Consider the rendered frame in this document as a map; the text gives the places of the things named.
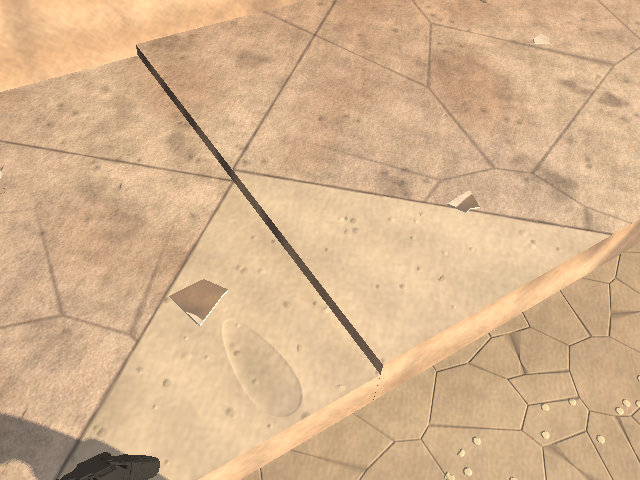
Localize left robot hand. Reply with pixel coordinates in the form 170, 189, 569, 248
56, 452, 160, 480

